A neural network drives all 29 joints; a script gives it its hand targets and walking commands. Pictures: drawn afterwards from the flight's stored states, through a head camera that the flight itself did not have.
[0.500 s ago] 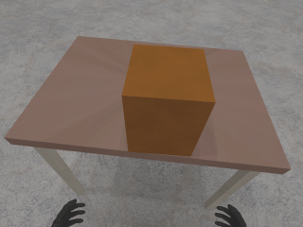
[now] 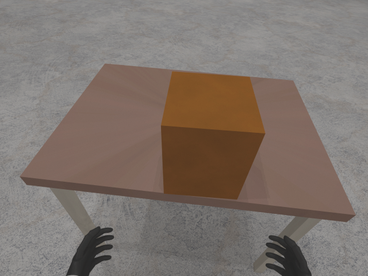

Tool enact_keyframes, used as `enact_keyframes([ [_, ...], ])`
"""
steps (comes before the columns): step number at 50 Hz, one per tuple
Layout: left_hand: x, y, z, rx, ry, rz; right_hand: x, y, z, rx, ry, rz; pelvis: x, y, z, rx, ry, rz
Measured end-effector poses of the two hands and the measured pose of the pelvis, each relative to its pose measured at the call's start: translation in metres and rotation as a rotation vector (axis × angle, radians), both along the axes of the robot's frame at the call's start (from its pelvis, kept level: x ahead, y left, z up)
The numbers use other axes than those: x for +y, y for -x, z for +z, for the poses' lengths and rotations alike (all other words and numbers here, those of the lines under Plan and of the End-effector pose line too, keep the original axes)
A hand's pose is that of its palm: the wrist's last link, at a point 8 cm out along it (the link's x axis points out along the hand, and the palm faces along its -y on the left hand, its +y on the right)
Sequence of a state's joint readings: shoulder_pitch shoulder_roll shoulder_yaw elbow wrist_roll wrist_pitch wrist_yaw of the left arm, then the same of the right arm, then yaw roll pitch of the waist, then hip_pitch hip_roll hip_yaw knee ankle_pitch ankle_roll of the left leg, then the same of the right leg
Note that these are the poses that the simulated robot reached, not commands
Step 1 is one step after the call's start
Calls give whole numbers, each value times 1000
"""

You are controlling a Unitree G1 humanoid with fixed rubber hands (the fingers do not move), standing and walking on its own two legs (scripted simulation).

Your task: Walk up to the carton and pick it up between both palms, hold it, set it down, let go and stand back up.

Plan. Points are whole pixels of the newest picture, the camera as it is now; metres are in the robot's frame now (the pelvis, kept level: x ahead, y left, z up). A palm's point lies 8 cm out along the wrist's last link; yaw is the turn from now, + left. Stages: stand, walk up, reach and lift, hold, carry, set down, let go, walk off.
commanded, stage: reach and lift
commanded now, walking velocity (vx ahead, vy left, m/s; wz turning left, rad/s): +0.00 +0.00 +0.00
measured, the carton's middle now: (205, 137) +0.47 +0.00 +0.06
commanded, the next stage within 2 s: none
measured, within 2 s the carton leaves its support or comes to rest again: neither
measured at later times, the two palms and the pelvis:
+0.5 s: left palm (82, 234) +0.21 +0.24 +0.02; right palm (303, 244) +0.22 -0.20 +0.03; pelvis +0.03 +0.00 +0.00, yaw +1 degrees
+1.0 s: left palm (93, 185) +0.29 +0.23 +0.08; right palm (305, 204) +0.29 -0.20 +0.08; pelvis +0.03 -0.02 +0.00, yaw +1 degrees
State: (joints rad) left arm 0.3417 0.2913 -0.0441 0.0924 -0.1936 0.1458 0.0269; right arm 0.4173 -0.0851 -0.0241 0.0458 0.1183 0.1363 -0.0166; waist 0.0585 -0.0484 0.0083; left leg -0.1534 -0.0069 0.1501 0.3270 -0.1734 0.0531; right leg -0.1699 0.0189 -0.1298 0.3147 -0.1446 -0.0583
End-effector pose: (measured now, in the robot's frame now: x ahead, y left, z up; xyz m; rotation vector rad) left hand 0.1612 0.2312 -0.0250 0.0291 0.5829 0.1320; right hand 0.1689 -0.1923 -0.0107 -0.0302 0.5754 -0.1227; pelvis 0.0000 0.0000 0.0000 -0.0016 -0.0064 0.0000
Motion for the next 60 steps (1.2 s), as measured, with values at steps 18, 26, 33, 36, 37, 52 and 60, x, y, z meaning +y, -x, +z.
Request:
enact_keyframes([
  [18,15,-42,36,-98,-31,-19,-2,-38,26,-100,-25,-19,2,-27,2,8,11,7],
  [26,4,-53,48,-212,-28,-53,-8,-57,45,-214,-32,-16,-5,-30,1,22,8,18],
  [33,2,-71,71,-305,-44,-67,-7,-67,49,-265,-70,-21,-11,-32,1,13,2,25],
  [36,2,-79,76,-321,-44,-69,-6,-73,53,-292,-78,-20,-13,-31,0,8,-2,27],
  [37,2,-81,78,-322,-42,-68,-6,-76,55,-298,-79,-19,-14,-31,0,6,-3,26],
  [52,-4,-135,108,-338,-10,-66,-13,-122,91,-344,-69,-24,-20,-24,1,-2,-9,10],
  [60,-1,-158,123,-324,-11,-66,-12,-138,101,-343,-70,-24,-17,-19,1,-3,-5,3],
])
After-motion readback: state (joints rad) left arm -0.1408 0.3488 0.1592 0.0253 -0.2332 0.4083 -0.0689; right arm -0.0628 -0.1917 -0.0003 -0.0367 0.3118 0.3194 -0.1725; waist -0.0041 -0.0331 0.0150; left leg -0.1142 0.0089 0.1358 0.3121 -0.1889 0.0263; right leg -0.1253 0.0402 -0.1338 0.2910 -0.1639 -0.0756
